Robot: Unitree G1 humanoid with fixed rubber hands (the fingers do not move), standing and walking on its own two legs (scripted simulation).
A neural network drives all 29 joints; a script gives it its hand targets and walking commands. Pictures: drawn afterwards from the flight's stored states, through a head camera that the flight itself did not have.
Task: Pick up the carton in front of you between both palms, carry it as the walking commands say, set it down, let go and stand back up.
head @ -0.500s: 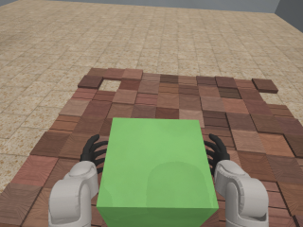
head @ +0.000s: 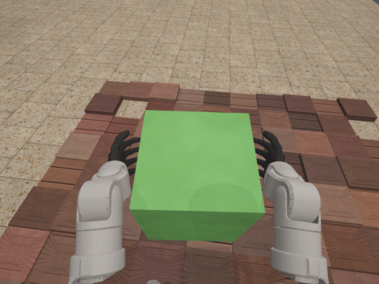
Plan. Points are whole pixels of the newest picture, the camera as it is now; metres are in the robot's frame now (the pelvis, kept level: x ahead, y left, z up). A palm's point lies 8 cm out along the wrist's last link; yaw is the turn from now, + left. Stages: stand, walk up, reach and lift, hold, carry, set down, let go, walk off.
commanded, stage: carry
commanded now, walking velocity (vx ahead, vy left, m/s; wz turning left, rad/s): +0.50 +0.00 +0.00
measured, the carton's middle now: (194, 182) +0.34 +0.00 +0.04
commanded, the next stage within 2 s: none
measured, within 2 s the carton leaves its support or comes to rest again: neither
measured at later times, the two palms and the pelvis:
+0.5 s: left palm (136, 49) +0.66 +0.16 +0.19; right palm (244, 48) +0.69 -0.14 +0.18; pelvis +0.35 -0.02 +0.02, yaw +3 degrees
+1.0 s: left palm (157, 30) +1.04 +0.15 +0.09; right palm (230, 30) +1.04 -0.16 +0.10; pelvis +0.71 -0.01 -0.02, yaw +0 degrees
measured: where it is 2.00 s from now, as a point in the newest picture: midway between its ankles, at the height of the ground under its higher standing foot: (191, 131)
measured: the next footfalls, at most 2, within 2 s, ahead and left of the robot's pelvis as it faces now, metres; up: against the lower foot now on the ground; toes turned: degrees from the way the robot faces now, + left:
left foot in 0.02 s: +0.20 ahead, +0.08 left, +0.02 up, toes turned +9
right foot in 0.50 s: +0.49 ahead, -0.08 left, +0.01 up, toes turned -2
